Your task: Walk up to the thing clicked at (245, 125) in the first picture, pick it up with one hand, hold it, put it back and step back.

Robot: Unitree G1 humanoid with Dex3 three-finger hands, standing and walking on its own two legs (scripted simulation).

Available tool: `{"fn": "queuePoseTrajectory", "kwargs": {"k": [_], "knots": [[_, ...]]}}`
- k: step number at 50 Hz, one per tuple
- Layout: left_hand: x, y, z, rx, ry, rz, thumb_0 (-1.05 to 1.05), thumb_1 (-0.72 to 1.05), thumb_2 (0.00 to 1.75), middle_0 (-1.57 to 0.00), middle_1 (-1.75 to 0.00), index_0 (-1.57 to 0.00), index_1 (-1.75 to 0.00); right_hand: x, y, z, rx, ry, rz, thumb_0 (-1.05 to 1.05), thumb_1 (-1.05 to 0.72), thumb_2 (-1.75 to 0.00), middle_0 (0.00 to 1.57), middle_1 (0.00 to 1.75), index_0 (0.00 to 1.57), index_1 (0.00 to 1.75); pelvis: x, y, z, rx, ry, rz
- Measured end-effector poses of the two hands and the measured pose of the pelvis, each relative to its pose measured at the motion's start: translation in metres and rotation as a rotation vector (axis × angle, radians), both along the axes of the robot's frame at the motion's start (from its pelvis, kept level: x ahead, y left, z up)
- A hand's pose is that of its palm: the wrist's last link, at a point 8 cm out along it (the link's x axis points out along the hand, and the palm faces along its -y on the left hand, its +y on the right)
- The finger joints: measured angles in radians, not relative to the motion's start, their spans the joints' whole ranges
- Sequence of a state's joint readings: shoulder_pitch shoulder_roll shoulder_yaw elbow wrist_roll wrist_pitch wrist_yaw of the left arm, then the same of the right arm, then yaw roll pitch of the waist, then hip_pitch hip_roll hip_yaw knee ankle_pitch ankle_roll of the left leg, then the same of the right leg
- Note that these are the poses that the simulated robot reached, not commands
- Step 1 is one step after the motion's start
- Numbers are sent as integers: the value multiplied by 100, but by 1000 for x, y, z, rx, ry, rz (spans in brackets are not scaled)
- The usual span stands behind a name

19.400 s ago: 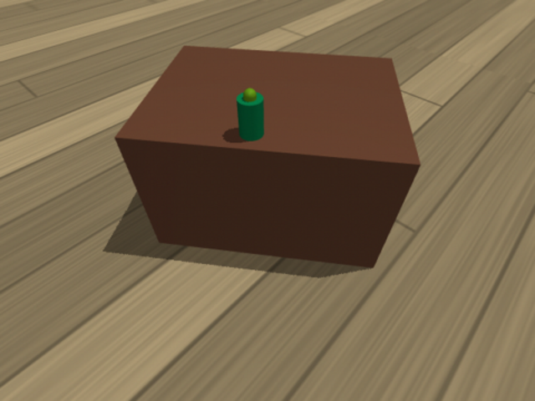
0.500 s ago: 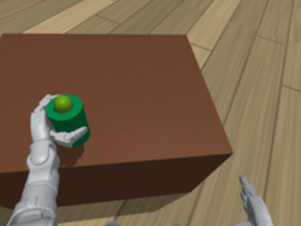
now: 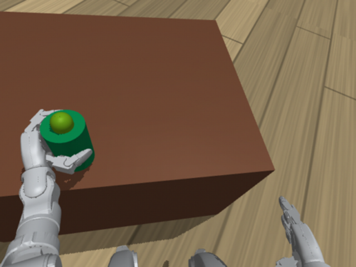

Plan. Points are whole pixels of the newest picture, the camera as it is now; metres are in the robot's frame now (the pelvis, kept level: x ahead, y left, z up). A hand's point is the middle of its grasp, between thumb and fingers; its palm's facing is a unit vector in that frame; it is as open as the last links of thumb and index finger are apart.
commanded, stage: lower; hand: left
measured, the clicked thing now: (69, 138) +0.42 +0.21 +0.01
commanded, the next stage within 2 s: loosen in 0.44 s
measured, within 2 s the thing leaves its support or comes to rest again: rests again in 0.28 s
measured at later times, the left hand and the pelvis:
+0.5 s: hand (68, 146) +0.42 +0.22 -0.02, palm faces +0.23 -0.97 -0.01, open 11.3 cm; pelvis -0.01 +0.00 -0.02, yaw +0 degrees
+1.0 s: hand (67, 145) +0.42 +0.23 -0.02, palm faces +0.23 -0.97 +0.00, open 14.0 cm; pelvis -0.02 +0.00 -0.03, yaw +0 degrees
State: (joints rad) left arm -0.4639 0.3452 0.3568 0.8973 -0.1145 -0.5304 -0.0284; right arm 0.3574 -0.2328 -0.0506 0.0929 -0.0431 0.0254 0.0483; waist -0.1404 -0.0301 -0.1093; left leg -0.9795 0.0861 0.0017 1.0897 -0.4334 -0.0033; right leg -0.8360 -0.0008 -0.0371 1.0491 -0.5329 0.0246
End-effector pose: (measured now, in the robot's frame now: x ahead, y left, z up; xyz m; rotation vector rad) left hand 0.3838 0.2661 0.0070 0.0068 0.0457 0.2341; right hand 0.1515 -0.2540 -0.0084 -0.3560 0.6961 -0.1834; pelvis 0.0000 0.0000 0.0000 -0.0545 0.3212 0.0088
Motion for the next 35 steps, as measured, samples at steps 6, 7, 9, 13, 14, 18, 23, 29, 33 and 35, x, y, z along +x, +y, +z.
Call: {"fn": "queuePoseTrajectory", "kwargs": {"k": [6, 7, 9, 13, 14, 18, 23, 29, 33, 35], "knots": [[1, 0, -9, 0, 3, -1, 1, -57, 111, -64, -101, -65, -101, -2, 1, -2, -3, -2, 4, -1, 49, -6, 5, 5, 5, 5, -1, -1, -6, -2, 14, -2], [1, 0, -10, 0, 3, -2, 1, -57, 111, -64, -101, -65, -101, -3, 1, -2, -3, -3, 5, -1, 49, -6, 5, 5, 5, 5, -1, -1, -7, -2, 16, -2], [1, 0, -13, 0, 5, -3, 1, -57, 111, -64, -101, -65, -101, -3, 2, -2, -5, -7, 10, -1, 49, -6, 5, 5, 5, 5, -2, -1, -8, -3, 20, -2], [0, 1, -18, -2, 4, 2, 1, -57, 111, -64, -101, -65, -101, -5, 1, -1, -13, -16, 14, -1, 49, -6, 5, 5, 6, 5, -4, -2, -12, -4, 26, -1], [0, 1, -19, -2, 3, 3, 1, -57, 111, -64, -101, -65, -101, -5, 1, -1, -15, -17, 15, -1, 49, -6, 5, 5, 6, 5, -5, -2, -13, -5, 27, -1], [0, 3, -23, -2, -1, 9, 1, -57, 111, -64, -101, -65, -101, -8, 0, -1, -28, -19, 13, -1, 49, -6, 5, 5, 6, 5, -7, -1, -16, -7, 33, -1], [1, 4, -24, 1, -21, 6, 1, -57, 111, -64, -101, -65, -101, -11, -2, -2, -43, -20, 11, -1, 49, -6, 5, 5, 6, 5, -10, 0, -20, -9, 42, 0], [2, 5, -25, 0, -35, -3, 1, -57, 111, -65, -100, -66, -100, -13, 1, -4, -45, -28, 17, -1, 50, -6, 5, 5, 6, 5, -13, 1, -25, -11, 50, 1], [2, 6, -26, -5, -39, -1, 1, -57, 109, -66, -97, -68, -97, -14, 3, -4, -45, -38, 24, -1, 50, -5, 5, 5, 6, 5, -15, 1, -27, -11, 53, 0], [2, 6, -26, -10, -39, 3, 1, -55, 105, -68, -94, -69, -94, -15, 3, -3, -46, -41, 23, -1, 50, -5, 5, 5, 6, 5, -15, 2, -27, -12, 53, 0]]}}
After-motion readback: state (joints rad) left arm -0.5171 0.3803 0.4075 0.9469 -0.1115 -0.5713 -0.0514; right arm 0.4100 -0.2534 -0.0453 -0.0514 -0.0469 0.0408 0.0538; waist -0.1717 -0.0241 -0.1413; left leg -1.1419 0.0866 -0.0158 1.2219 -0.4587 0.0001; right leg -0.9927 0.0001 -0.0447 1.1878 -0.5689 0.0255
